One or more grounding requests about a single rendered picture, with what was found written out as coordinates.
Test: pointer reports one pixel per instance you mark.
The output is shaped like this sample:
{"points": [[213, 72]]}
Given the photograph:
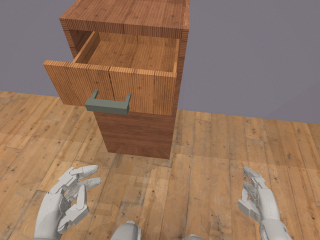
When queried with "drawer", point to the drawer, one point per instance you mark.
{"points": [[117, 64]]}

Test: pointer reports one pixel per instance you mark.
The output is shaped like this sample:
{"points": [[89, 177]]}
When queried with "left robot hand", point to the left robot hand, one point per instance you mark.
{"points": [[50, 223]]}

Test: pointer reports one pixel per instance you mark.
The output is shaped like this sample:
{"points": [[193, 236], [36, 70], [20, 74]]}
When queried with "right robot hand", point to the right robot hand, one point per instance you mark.
{"points": [[263, 204]]}

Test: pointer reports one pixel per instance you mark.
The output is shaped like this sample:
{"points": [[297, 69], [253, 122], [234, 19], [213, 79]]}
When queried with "cabinet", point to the cabinet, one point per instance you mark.
{"points": [[138, 134]]}

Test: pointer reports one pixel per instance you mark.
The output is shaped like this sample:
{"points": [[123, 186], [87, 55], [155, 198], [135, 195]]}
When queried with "right robot forearm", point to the right robot forearm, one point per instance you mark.
{"points": [[272, 229]]}

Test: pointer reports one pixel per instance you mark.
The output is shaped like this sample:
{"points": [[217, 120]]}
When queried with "left robot thigh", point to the left robot thigh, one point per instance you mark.
{"points": [[127, 231]]}

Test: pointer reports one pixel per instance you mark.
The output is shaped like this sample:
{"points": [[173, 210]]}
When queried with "handle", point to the handle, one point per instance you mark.
{"points": [[108, 106]]}

